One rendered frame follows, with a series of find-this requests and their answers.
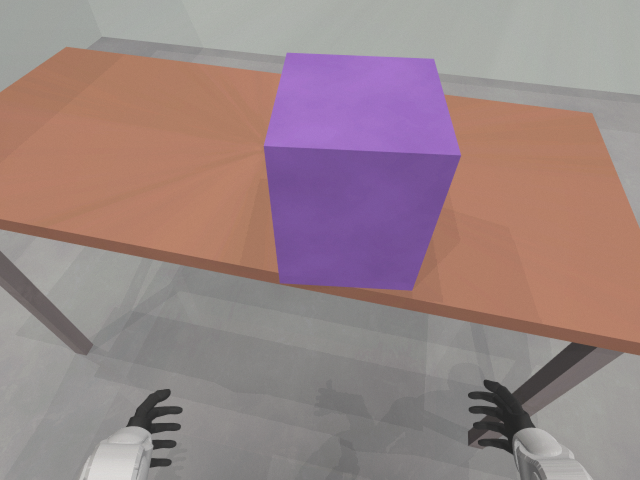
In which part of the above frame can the robot left forearm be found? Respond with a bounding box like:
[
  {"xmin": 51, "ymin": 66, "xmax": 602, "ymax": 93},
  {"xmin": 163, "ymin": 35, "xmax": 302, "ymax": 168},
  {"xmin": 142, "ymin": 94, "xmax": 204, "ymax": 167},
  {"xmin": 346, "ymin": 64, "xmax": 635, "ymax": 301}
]
[{"xmin": 76, "ymin": 426, "xmax": 153, "ymax": 480}]

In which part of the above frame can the left robot hand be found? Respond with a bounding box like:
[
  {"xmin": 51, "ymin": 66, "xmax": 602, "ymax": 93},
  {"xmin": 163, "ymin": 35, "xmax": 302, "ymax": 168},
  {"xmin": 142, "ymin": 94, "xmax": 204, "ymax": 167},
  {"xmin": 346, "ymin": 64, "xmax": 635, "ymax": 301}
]
[{"xmin": 126, "ymin": 389, "xmax": 183, "ymax": 468}]

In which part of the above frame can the robot right forearm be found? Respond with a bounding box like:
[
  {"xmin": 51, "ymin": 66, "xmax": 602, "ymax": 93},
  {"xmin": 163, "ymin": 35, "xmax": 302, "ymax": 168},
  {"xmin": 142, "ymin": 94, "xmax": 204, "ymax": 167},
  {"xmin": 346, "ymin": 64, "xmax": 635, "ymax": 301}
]
[{"xmin": 512, "ymin": 428, "xmax": 593, "ymax": 480}]

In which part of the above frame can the right robot hand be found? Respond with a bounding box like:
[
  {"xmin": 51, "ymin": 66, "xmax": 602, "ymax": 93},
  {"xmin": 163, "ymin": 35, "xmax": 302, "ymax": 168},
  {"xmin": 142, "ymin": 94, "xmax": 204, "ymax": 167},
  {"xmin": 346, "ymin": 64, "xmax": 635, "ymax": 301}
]
[{"xmin": 468, "ymin": 380, "xmax": 536, "ymax": 456}]

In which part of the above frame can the table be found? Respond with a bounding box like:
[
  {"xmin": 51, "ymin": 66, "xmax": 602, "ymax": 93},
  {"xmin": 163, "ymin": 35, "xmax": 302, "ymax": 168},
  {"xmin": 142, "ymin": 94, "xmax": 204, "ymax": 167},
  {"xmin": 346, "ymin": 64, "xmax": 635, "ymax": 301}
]
[{"xmin": 0, "ymin": 47, "xmax": 640, "ymax": 449}]

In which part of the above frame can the carton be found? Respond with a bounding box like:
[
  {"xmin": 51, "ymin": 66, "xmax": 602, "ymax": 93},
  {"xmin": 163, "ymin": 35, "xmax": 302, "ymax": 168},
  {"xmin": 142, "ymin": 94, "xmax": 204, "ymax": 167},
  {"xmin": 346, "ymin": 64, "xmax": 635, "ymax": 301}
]
[{"xmin": 264, "ymin": 53, "xmax": 461, "ymax": 291}]

